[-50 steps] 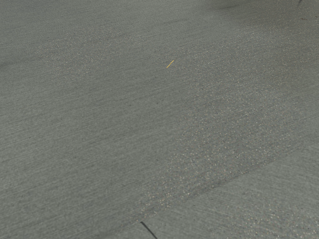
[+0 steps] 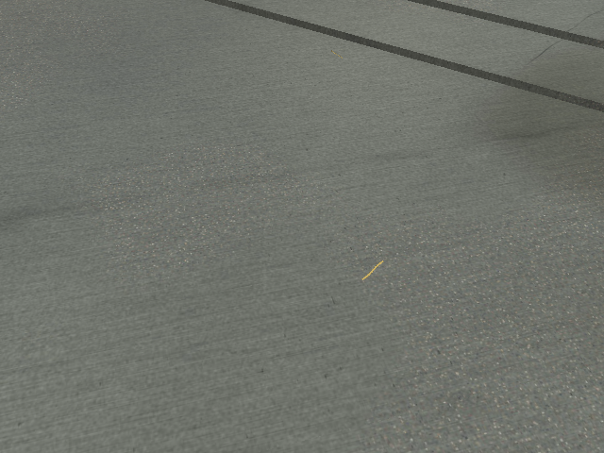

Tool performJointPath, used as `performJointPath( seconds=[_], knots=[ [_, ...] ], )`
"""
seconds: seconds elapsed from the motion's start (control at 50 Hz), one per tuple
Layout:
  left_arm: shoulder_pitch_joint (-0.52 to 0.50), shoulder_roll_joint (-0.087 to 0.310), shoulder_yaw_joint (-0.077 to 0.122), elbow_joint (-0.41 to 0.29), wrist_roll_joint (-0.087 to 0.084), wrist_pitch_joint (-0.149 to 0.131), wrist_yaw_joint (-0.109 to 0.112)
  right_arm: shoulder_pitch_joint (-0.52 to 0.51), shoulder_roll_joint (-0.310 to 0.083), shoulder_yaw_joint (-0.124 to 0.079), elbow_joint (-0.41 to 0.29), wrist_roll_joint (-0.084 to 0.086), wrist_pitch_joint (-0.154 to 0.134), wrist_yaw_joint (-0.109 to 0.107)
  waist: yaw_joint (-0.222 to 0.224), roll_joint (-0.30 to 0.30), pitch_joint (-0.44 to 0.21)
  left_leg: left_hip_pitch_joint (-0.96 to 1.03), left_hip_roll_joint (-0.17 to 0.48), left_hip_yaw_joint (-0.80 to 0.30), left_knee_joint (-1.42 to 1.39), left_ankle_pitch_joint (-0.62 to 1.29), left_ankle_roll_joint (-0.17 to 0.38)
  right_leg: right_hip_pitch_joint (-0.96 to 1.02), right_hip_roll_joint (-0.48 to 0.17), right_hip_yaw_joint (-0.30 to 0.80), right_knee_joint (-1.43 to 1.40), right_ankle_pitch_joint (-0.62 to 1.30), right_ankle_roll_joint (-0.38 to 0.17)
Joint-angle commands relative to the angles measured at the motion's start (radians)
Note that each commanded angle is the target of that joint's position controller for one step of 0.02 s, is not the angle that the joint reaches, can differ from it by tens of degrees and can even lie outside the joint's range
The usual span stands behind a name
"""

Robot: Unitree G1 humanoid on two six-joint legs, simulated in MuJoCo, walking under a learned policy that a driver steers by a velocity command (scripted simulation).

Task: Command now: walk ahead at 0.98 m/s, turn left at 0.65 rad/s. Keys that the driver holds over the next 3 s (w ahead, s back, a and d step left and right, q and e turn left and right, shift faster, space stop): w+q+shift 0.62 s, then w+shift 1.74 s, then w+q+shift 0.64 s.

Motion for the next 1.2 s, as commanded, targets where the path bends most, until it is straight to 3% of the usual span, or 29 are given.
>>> performJointPath(
  seconds=[0.02, 0.1, 0.16, 0.2, 0.22, 0.24, 0.26, 0.28, 0.3, 0.34, 0.4, 0.46, 0.5, 0.58, 0.62, 0.66, 0.68, 0.7, 0.72, 0.74, 0.76, 0.78, 0.84, 0.96, 1.06, 1.12, 1.16, 1.18, 1.2],
  knots=[
    [-0.108, 0.106, 0.007, -0.089, 0.006, -0.032, 0.027, -0.015, 0.000, 0.001, -0.044, -0.013, -0.012, 0.025, -0.045, -0.040, 0.150, 0.126, -0.012, 0.050, -0.168, 0.272, 0.001, -0.237, -0.234, 0.008, -0.204, 0.231, -0.059],
    [-0.036, 0.144, 0.008, -0.072, -0.002, -0.005, 0.041, -0.160, -0.018, 0.003, -0.123, -0.002, -0.024, 0.072, -0.005, -0.017, 0.212, -0.001, -0.034, 0.093, -0.333, 0.269, 0.032, 0.017, -0.283, -0.054, -0.152, 0.322, -0.011],
    [-0.023, 0.218, 0.025, -0.092, 0.007, 0.035, 0.060, -0.157, -0.056, -0.013, -0.159, 0.003, -0.021, 0.101, -0.042, -0.063, 0.152, 0.141, -0.141, 0.251, -0.375, 0.135, 0.046, 0.130, -0.291, -0.103, 0.016, 0.926, 0.030],
    [-0.074, 0.268, 0.041, -0.129, 0.015, 0.066, 0.074, 0.077, -0.135, -0.050, -0.125, 0.018, 0.001, 0.092, -0.185, -0.153, 0.028, 0.392, -0.205, 0.296, -0.272, -0.088, 0.090, 0.109, -0.324, -0.088, 0.343, 1.373, 0.021],
    [-0.137, 0.266, 0.041, -0.160, 0.020, 0.066, 0.066, 0.323, -0.213, -0.088, -0.062, 0.015, 0.018, 0.076, -0.296, -0.158, -0.075, 0.675, -0.193, 0.221, -0.247, -0.152, 0.138, -0.028, -0.318, -0.050, 0.624, 1.348, -0.002],
    [-0.238, 0.217, 0.035, -0.193, -0.012, 0.039, 0.045, 0.488, -0.255, -0.117, -0.026, 0.017, 0.039, 0.049, -0.400, 0.025, -0.081, 0.932, -0.146, 0.116, -0.367, -0.069, 0.201, -0.280, -0.136, -0.082, 1.168, 0.845, 0.032],
    [-0.064, -0.007, -0.026, -0.248, 0.000, -0.018, 0.014, 0.373, -0.236, -0.078, -0.035, -0.022, 0.023, 0.057, -0.119, 0.362, -0.106, 1.188, -0.017, -0.319, -0.321, -0.192, 0.322, -0.793, -0.005, 0.134, 1.497, -0.301, 0.043],
    [-0.113, 0.045, -0.038, -0.335, -0.057, -0.064, 0.002, 0.382, -0.171, -0.067, -0.074, -0.044, 0.003, 0.062, -0.148, 0.288, -0.322, 1.284, 0.118, -0.725, -0.564, -0.645, 0.440, -0.907, 0.018, 0.318, 1.504, -0.297, -0.004],
    [-0.289, 0.129, -0.018, -0.372, -0.064, -0.080, 0.007, 0.384, -0.116, -0.061, -0.068, -0.041, -0.016, 0.062, -0.178, 0.033, -0.173, 1.152, 0.088, -0.694, -0.712, -0.605, 0.326, -0.914, -0.045, 0.330, 1.320, -0.180, -0.058],
    [-0.247, 0.134, -0.011, -0.367, -0.035, -0.068, 0.015, 0.211, -0.124, -0.054, -0.116, -0.024, -0.042, 0.063, -0.048, -0.179, -0.063, 0.841, 0.053, -0.601, -0.708, -0.498, 0.292, -0.797, -0.126, 0.357, 1.083, -0.046, -0.045],
    [-0.219, 0.147, 0.008, -0.364, 0.003, -0.014, 0.025, 0.113, -0.114, -0.046, -0.148, -0.008, -0.033, 0.028, 0.021, -0.171, 0.041, 0.522, -0.072, -0.393, -0.743, -0.324, 0.260, -0.627, -0.179, 0.338, 0.819, -0.025, 0.053],
    [-0.394, 0.076, -0.014, -0.443, 0.027, -0.007, 0.028, 0.124, -0.116, -0.050, -0.140, 0.003, -0.021, -0.012, -0.051, -0.072, 0.091, 0.310, -0.180, -0.228, -0.681, -0.146, 0.212, -0.480, -0.140, 0.256, 0.505, 0.287, 0.086],
    [-0.447, 0.076, -0.007, -0.474, 0.019, -0.016, 0.019, 0.183, -0.107, -0.052, -0.112, 0.011, -0.010, -0.021, -0.112, -0.038, 0.074, 0.287, -0.221, -0.208, -0.620, -0.286, 0.143, -0.411, -0.095, 0.245, 0.298, 0.549, 0.072],
    [-0.539, 0.110, 0.017, -0.533, -0.035, -0.024, 0.008, 0.238, -0.100, -0.058, -0.074, 0.023, -0.004, -0.027, -0.156, 0.045, 0.070, 0.462, -0.173, -0.351, -0.507, -0.437, 0.109, -0.390, -0.080, 0.322, 0.153, 0.503, 0.078],
    [-0.496, 0.159, 0.040, -0.527, -0.054, -0.037, 0.006, 0.230, -0.111, -0.068, -0.073, 0.015, 0.007, -0.033, -0.120, 0.069, 0.054, 0.603, -0.140, -0.395, -0.412, -0.312, 0.092, -0.386, -0.094, 0.332, 0.140, 0.406, 0.071],
    [-0.132, 0.236, 0.086, -0.444, -0.066, -0.035, 0.013, 0.167, -0.108, -0.055, -0.087, -0.030, 0.014, -0.011, 0.074, 0.072, -0.143, 0.617, -0.173, -0.296, -0.047, -0.004, 0.038, -0.041, -0.120, 0.278, 0.223, 0.332, 0.048],
    [0.097, 0.252, 0.076, -0.392, -0.049, -0.016, 0.022, 0.182, -0.001, -0.015, -0.097, -0.047, 0.009, 0.009, 0.136, -0.035, -0.301, 0.353, -0.190, -0.245, 0.330, -0.331, 0.016, 0.321, -0.248, 0.440, 0.394, 0.092, 0.020],
    [0.158, 0.357, 0.092, -0.333, -0.006, -0.021, -0.003, 0.474, 0.088, 0.013, -0.109, 0.034, -0.006, 0.007, -0.012, -0.654, -0.410, 0.026, -0.309, -0.172, 0.637, -0.719, -0.027, 0.525, -0.507, 1.128, 0.093, -0.314, -0.201],
    [0.099, 0.234, 0.071, -0.348, -0.008, -0.008, -0.009, 0.400, -0.005, 0.019, -0.090, 0.064, -0.001, -0.009, 0.023, -0.495, -0.282, -0.125, -0.176, -0.117, 0.653, -0.578, -0.016, 0.450, -0.503, 1.253, -0.034, -0.698, -0.201],
    [0.035, 0.146, 0.052, -0.357, -0.012, 0.005, 0.001, 0.196, -0.085, 0.006, -0.120, 0.032, -0.001, -0.010, 0.067, -0.269, -0.114, -0.124, -0.154, -0.080, 0.616, -0.498, -0.008, 0.280, -0.435, 1.070, -0.061, -0.573, -0.164],
    [-0.017, 0.152, 0.047, -0.348, 0.003, 0.013, 0.000, 0.062, -0.087, 0.003, -0.149, 0.001, -0.005, -0.013, 0.062, -0.048, -0.021, -0.057, -0.133, -0.057, 0.553, -0.452, -0.005, 0.109, -0.368, 0.908, -0.060, -0.349, -0.134],
    [-0.059, 0.153, 0.044, -0.335, 0.011, 0.007, -0.007, 0.016, -0.078, 0.000, -0.172, -0.018, -0.013, -0.013, 0.026, -0.028, 0.013, -0.025, -0.103, -0.081, 0.454, -0.407, 0.003, 0.010, -0.340, 0.815, -0.035, -0.211, -0.145],
    [-0.064, 0.057, 0.011, -0.272, -0.014, -0.004, -0.020, 0.036, -0.030, 0.002, -0.178, -0.004, -0.011, -0.001, -0.045, -0.136, 0.023, 0.041, -0.041, -0.072, 0.286, -0.381, 0.022, -0.094, -0.262, 0.604, -0.054, -0.030, -0.130],
    [0.021, 0.122, 0.010, -0.206, -0.029, -0.003, 0.003, -0.190, -0.014, 0.031, -0.262, -0.038, -0.032, 0.023, -0.003, -0.068, 0.129, -0.004, -0.028, 0.056, -0.116, -0.024, -0.016, -0.174, -0.230, 0.395, -0.166, 0.285, -0.132],
    [0.162, 0.113, -0.019, -0.121, -0.041, 0.015, 0.014, -0.351, -0.030, 0.020, -0.314, -0.013, -0.059, 0.061, 0.048, -0.101, 0.151, 0.155, -0.114, 0.126, -0.386, 0.152, -0.001, -0.049, -0.221, 0.267, -0.158, 0.493, -0.084],
    [0.203, 0.150, -0.016, -0.082, -0.032, 0.055, 0.031, -0.393, -0.038, 0.009, -0.341, -0.010, -0.064, 0.080, 0.036, -0.160, 0.130, 0.199, -0.190, 0.181, -0.486, 0.021, 0.023, 0.129, -0.259, 0.252, -0.031, 0.909, -0.062],
    [0.193, 0.203, -0.004, -0.065, -0.009, 0.079, 0.037, -0.220, -0.103, -0.019, -0.310, 0.007, -0.046, 0.068, -0.084, -0.224, 0.017, 0.366, -0.204, 0.168, -0.464, -0.107, 0.065, 0.204, -0.307, 0.260, 0.210, 1.254, -0.070],
    [0.127, 0.229, 0.005, -0.073, -0.001, 0.090, 0.035, -0.021, -0.138, -0.038, -0.259, 0.013, -0.031, 0.050, -0.201, -0.219, -0.069, 0.583, -0.170, 0.147, -0.510, -0.059, 0.096, 0.128, -0.303, 0.242, 0.428, 1.313, -0.063],
    [0.028, 0.211, 0.002, -0.108, 0.013, 0.086, 0.034, 0.266, -0.166, -0.047, -0.172, 0.000, -0.017, 0.029, -0.324, -0.169, -0.210, 1.015, -0.049, 0.033, -0.414, -0.075, 0.127, -0.180, -0.256, 0.246, 0.763, 1.038, -0.057]
  ],
)
Next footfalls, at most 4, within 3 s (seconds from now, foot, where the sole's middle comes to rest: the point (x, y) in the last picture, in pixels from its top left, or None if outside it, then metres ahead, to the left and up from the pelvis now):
0.22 left None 0.42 0.10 -0.81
0.68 right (293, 343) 0.88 0.09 -0.85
1.20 left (144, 286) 1.07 0.55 -0.89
1.66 right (118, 184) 1.56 0.77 -0.93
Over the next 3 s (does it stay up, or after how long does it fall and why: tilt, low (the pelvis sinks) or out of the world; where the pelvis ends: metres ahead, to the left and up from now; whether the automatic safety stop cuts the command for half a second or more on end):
stays up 2.20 1.62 -0.18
